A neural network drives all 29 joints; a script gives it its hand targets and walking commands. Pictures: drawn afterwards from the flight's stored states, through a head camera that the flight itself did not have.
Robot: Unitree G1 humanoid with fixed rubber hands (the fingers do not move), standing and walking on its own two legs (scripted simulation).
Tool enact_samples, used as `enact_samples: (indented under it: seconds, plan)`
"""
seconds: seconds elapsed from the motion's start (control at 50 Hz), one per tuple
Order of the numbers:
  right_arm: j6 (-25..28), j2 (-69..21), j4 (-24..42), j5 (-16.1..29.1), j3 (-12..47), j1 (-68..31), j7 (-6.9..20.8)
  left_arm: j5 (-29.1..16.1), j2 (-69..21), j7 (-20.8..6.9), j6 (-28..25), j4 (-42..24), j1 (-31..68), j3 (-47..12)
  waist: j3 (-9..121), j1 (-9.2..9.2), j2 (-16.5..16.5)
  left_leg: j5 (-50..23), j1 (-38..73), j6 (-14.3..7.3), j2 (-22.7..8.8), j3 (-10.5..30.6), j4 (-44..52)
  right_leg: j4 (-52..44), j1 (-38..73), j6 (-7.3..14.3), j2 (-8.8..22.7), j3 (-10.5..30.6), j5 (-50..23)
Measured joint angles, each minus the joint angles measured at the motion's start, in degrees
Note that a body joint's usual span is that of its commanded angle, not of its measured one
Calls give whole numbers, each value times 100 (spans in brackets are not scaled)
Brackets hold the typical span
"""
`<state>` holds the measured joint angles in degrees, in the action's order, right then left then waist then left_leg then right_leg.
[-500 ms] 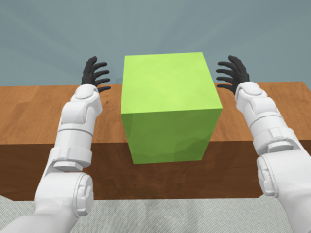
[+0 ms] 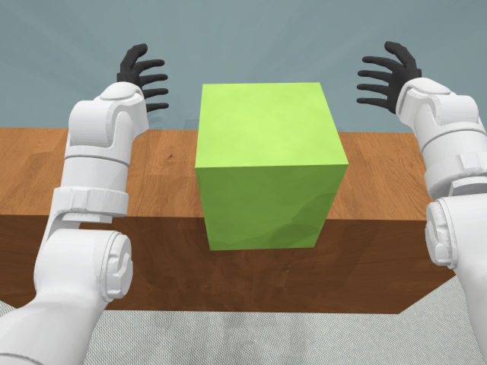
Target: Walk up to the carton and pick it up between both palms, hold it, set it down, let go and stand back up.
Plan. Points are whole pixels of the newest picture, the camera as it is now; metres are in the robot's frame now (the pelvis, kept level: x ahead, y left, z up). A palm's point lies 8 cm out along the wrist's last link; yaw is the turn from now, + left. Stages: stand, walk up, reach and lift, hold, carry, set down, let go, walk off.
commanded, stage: set down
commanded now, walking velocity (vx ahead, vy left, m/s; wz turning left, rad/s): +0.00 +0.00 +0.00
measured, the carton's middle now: (261, 170) +0.43 -0.02 +0.05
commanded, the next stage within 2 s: let go in 1.64 s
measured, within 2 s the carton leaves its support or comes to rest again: neither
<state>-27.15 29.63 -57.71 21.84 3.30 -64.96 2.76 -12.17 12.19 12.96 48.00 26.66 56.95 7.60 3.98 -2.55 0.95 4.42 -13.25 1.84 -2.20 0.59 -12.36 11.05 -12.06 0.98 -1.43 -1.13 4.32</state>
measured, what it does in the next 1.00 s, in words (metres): stands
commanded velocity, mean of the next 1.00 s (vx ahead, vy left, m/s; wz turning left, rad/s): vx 0.00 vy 0.00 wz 0.00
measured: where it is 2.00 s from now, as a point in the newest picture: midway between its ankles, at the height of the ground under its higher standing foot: outside the picture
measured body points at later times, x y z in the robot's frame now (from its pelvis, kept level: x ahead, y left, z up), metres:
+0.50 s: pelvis +0.00 +0.00 +0.00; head +0.01 +0.00 +0.45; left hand +0.38 +0.18 +0.17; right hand +0.40 -0.23 +0.14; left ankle +0.01 +0.14 -0.75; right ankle +0.01 -0.10 -0.75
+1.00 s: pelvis -0.01 +0.01 +0.00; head -0.01 +0.01 +0.45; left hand +0.30 +0.18 +0.11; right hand +0.32 -0.23 +0.09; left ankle +0.01 +0.14 -0.75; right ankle +0.01 -0.10 -0.75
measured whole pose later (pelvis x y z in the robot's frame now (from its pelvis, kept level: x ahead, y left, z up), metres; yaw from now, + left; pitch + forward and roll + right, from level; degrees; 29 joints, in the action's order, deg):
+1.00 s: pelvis -0.01 +0.01 +0.00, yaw -3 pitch -5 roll +0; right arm -21.7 25.3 -12.7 22.5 1.1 -15.4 2.7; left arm -7.0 3.8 11.2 47.4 -15.1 11.2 5.5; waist -5.4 -1.5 -0.7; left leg 4.3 0.3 1.2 -1.6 -2.9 -9.4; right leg 12.9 -2.0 0.6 -1.0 2.4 5.5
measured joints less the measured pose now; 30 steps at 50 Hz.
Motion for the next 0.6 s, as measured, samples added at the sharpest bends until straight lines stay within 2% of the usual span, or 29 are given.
enact_samples:
  seconds: [0.12,0.28,0.42,0.6]
  plan:
    - [-23,-13,440,-24,-16,438,21,132,-28,-214,133,-474,-416,113,-72,97,15,-37,331,3,21,44,212,-284,385,-11,18,-43,-58]
    - [66,-116,1643,-37,-89,1660,-21,428,-282,-445,249,-1626,-1591,327,-269,230,44,-81,826,-11,42,18,464,-540,874,-20,38,-20,-114]
    - [144,-160,2500,54,-76,2481,-55,385,-448,-333,273,-2305,-2213,333,-497,223,54,-69,936,-29,38,-72,408,-331,876,-21,37,69,-52]
    - [134,-248,2930,45,-77,2847,-79,372,-579,-215,304,-2614,-2478,220,-672,178,-18,-50,978,-38,33,-165,285,-40,804,-20,31,164,23]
